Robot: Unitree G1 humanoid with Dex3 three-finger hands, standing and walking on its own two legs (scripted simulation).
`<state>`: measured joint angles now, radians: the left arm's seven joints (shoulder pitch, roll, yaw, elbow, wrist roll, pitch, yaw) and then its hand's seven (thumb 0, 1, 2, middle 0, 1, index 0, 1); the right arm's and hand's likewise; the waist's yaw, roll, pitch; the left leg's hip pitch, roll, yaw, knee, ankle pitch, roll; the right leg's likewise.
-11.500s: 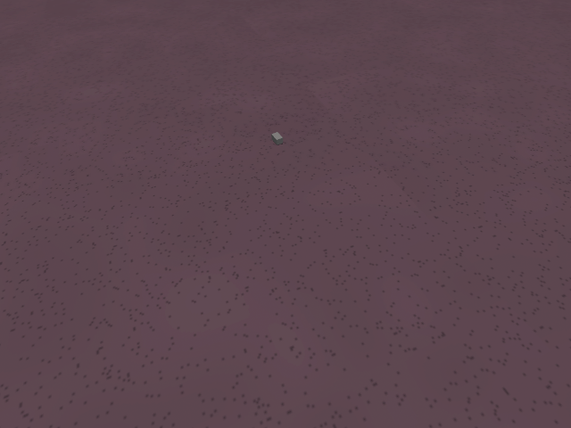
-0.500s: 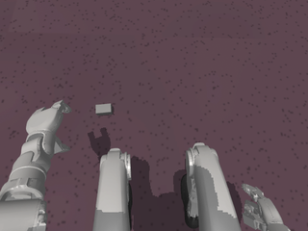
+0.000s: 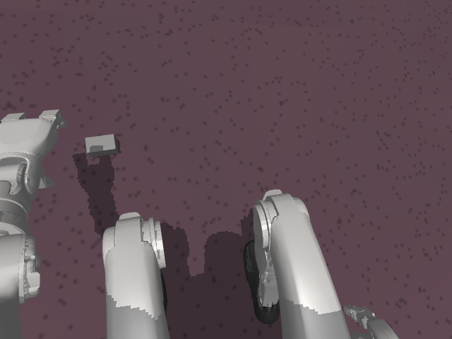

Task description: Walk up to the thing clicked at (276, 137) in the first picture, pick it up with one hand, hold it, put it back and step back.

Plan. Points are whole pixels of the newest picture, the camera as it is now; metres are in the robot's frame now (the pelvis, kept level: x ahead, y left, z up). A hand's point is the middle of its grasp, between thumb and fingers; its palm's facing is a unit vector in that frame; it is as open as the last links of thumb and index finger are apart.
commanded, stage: rise first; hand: left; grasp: from above
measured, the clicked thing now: (102, 145) +0.53 +0.24 -0.35
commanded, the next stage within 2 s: none
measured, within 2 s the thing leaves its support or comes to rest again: neither
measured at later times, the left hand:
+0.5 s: hand (55, 147) +0.48 +0.30 -0.20, palm faces -0.46 -0.06 -0.89, open 12.6 cm
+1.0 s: hand (60, 146) +0.49 +0.29 -0.21, palm faces -0.45 -0.07 -0.89, open 12.9 cm
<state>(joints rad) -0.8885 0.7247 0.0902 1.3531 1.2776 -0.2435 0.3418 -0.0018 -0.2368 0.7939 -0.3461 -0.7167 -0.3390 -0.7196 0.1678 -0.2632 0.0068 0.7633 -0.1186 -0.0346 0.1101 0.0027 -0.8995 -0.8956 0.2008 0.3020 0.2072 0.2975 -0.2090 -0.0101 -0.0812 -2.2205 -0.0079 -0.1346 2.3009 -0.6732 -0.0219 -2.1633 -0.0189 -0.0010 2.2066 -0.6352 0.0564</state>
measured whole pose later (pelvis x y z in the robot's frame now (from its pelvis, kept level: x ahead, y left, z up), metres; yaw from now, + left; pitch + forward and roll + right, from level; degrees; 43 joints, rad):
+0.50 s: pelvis +0.01 +0.00 -0.02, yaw -1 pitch +36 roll -8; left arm -0.99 0.78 0.13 1.46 1.29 -0.21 0.38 0.00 -0.26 0.79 -0.34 -0.74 -0.33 -0.74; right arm 0.16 -0.27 0.06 0.73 -0.16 -0.04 0.14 0.00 -0.91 -0.90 0.20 0.30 0.21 0.30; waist -0.26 -0.01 -0.04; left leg -2.29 -0.01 -0.16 2.38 -0.71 -0.03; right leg -2.23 -0.01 -0.01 2.27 -0.67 0.07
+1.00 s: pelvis +0.01 +0.00 -0.03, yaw -3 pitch +34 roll -10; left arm -1.02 0.83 0.13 1.51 1.29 -0.21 0.40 0.00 -0.31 0.83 -0.29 -0.80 -0.29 -0.80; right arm 0.16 -0.29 0.10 0.71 -0.17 -0.04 0.15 0.00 -0.91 -0.90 0.20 0.30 0.21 0.30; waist -0.29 -0.02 0.00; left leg -2.32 -0.01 -0.17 2.42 -0.71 -0.02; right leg -2.25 0.00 -0.02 2.30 -0.65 0.07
